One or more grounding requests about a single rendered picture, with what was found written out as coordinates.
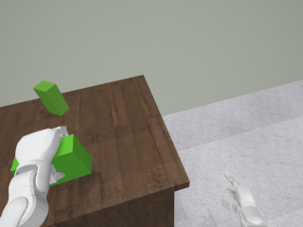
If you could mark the left robot hand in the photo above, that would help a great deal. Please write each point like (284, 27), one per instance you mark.
(42, 146)

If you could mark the right robot forearm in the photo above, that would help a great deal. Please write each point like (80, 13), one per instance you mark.
(250, 216)

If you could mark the table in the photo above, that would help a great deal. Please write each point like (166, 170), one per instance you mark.
(135, 167)

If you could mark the right robot hand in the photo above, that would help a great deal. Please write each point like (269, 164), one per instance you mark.
(232, 200)

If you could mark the left robot forearm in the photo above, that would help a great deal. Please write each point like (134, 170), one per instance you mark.
(27, 205)

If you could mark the sponge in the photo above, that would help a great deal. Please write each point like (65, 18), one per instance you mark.
(71, 158)

